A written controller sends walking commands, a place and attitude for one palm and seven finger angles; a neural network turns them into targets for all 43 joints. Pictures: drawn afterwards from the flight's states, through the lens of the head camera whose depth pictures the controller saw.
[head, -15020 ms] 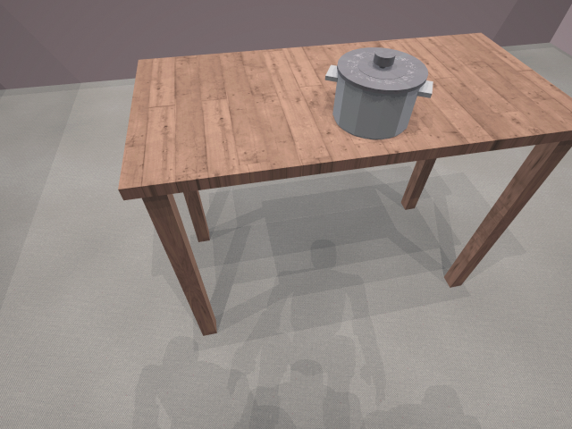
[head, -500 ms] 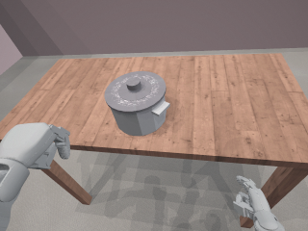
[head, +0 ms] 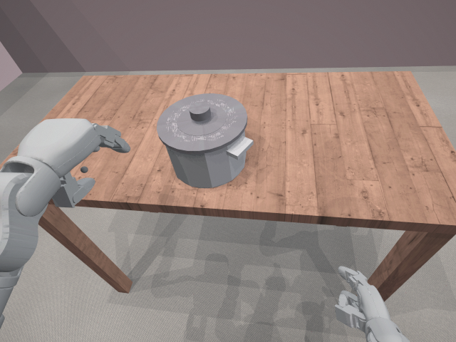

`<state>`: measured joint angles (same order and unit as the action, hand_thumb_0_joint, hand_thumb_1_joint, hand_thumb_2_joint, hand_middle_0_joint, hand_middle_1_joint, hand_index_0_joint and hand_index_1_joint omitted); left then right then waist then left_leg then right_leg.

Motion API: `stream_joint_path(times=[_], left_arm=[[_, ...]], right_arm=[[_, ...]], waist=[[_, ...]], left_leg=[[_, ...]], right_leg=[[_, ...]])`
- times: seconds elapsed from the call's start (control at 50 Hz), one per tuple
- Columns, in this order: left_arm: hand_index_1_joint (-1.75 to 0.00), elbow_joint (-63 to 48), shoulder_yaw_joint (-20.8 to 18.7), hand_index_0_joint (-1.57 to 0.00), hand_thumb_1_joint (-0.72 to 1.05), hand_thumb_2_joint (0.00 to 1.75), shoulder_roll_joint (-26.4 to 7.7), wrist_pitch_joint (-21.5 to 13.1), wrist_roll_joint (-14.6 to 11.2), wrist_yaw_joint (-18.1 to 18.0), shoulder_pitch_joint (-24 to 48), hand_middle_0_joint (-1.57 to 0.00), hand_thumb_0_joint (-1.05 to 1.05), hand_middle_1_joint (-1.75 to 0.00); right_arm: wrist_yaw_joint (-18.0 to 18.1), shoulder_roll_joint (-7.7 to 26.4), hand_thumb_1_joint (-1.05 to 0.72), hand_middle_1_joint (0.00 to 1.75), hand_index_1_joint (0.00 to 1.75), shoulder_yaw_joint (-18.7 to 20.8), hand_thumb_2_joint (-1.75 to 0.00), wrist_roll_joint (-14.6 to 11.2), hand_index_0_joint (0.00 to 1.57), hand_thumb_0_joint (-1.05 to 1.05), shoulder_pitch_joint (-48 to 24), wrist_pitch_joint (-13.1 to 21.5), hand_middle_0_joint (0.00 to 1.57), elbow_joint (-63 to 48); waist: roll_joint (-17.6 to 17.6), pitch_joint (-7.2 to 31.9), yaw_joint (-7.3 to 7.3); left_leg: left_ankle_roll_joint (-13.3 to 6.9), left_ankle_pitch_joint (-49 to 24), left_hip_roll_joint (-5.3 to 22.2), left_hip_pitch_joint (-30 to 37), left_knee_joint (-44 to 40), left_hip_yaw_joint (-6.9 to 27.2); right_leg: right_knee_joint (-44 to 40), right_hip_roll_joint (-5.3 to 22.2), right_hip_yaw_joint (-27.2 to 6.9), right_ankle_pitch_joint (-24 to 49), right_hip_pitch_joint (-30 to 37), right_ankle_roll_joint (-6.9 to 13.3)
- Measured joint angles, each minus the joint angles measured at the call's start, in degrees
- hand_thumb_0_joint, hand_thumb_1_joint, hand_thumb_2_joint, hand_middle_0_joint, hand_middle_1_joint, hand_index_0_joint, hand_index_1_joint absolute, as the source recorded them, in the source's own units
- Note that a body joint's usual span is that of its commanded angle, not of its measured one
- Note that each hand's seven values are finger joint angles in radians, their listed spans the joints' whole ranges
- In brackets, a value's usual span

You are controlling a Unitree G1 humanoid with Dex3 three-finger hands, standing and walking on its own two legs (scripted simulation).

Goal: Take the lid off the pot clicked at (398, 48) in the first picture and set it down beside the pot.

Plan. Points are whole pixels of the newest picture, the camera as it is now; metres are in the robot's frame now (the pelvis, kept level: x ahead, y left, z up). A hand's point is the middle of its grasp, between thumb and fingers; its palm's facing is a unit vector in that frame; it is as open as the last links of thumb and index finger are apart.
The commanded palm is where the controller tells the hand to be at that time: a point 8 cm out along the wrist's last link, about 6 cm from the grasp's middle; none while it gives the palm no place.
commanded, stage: reach forward and open the fingers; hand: left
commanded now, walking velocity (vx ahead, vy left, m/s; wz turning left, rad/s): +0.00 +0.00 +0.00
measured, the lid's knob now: (200, 111) +0.49 +0.13 +0.15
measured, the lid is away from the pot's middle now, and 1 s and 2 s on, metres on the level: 0.00 0.00 0.00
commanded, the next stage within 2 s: move the open hand above the knob in 0.16 s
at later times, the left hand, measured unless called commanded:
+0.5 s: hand (112, 131) +0.35 +0.22 +0.22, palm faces -0.04 -0.03 -1.00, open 9.9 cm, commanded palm +0.31 +0.22 +0.28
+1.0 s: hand (148, 116) +0.39 +0.18 +0.22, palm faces -0.02 -0.06 -1.00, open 9.9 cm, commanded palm +0.35 +0.18 +0.28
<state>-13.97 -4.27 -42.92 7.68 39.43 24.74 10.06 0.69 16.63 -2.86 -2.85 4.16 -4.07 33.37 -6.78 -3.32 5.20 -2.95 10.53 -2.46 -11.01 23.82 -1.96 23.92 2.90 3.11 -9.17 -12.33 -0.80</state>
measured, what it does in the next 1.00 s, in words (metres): stands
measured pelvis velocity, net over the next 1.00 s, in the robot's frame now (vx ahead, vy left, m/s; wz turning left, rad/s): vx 0.03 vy -0.01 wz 0.00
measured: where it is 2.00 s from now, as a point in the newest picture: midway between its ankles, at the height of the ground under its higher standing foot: outside the picture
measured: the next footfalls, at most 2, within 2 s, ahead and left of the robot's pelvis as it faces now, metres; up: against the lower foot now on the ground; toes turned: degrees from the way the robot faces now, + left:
none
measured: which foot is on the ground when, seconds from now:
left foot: down 0.00-1.00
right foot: down 0.00-1.00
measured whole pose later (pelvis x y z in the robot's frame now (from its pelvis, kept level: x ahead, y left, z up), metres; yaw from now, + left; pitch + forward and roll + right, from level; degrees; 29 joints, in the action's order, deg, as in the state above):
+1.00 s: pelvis +0.03 -0.01 +0.00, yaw +0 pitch +1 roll +1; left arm -8.4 6.3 -36.5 16.8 42.4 26.4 29.5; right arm -2.1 16.8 -3.3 -4.1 2.2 -9.4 32.0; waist -7.4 -1.4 3.9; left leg -2.2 12.7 -2.2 -12.7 24.4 -1.7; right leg 26.4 2.7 3.1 -12.4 -14.9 -0.2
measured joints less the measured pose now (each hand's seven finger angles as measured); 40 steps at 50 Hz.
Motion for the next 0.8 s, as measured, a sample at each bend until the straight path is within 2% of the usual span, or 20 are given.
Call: stream_joint_path(times=[0.28,0.38,0.56,0.66,0.8], left_arm=[[-0.09,4.2,2.3,-0.89,-0.34,1.60,0.3,2.3,0.9,1.3,9.2,-0.88,0.00,-0.09],[-0.09,5.0,3.6,-0.89,-0.35,1.61,1.5,3.6,1.3,1.9,11.9,-0.88,0.00,-0.08],[-0.09,4.2,5.2,-0.89,-0.35,1.61,2.4,5.3,1.7,2.9,13.6,-0.88,0.00,-0.08],[-0.09,3.9,6.6,-0.89,-0.35,1.61,4.1,6.9,1.9,3.2,14.9,-0.88,0.00,-0.08],[-0.09,3.2,9.2,-0.89,-0.35,1.61,5.1,7.4,2.4,2.4,17.0,-0.88,0.00,-0.08]], right_arm=[[-0.2,0.4,-0.90,0.30,0.30,-0.1,-0.90,-0.5,0.20,0.01,-0.3,-0.4,0.20,-0.5],[-0.5,0.5,-0.90,0.30,0.30,-0.1,-0.90,-0.8,0.20,0.01,-0.7,-0.8,0.20,-0.6],[-1.5,0.4,-0.90,0.30,0.30,-0.3,-0.90,-0.8,0.20,0.01,-1.3,-2.2,0.20,-1.1],[-2.0,0.6,-0.90,0.30,0.30,-0.1,-0.90,-1.1,0.20,0.01,-1.5,-3.1,0.20,-1.4],[-2.4,0.4,-0.90,0.30,0.30,-0.2,-0.90,-1.0,0.19,0.01,-2.0,-3.9,0.20,-1.1]], waist=[[-0.1,0.4,-0.34],[-0.4,0.7,-0.33],[-0.8,1.2,-0.79],[-0.9,1.2,-0.70],[-0.8,1.4,-0.74]], left_leg=[[0.0,0.4,-0.1,-0.6,0.2,0.1],[0.1,0.6,-0.1,-1.0,0.1,0.3],[0.3,1.3,0.0,-1.1,0.1,0.3],[0.3,1.5,0.0,-1.2,0.1,0.4],[0.5,1.7,0.0,-1.2,0.1,0.4]], right_leg=[[0.5,0.1,0.0,-0.6,-0.7,0.0],[0.6,0.1,0.2,-0.9,-1.1,0.0],[0.8,-0.1,0.1,-1.7,-1.4,0.1],[1.0,0.0,0.2,-2.0,-1.5,0.1],[1.7,0.0,0.2,-2.6,-1.8,0.3]])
